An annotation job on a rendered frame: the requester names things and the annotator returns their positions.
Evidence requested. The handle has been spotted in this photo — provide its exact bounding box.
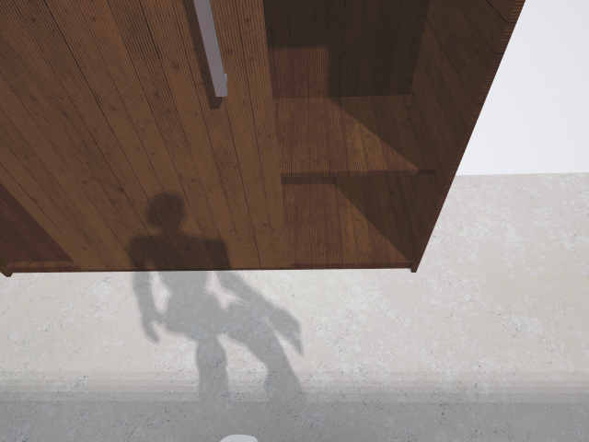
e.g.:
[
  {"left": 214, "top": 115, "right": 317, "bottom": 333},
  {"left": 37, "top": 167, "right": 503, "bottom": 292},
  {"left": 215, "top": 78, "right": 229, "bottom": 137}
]
[{"left": 193, "top": 0, "right": 228, "bottom": 97}]

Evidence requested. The wardrobe door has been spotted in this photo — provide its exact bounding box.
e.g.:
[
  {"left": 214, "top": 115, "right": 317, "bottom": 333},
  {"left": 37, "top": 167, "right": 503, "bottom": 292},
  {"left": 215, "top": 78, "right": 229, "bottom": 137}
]
[
  {"left": 0, "top": 0, "right": 290, "bottom": 270},
  {"left": 0, "top": 182, "right": 73, "bottom": 262}
]

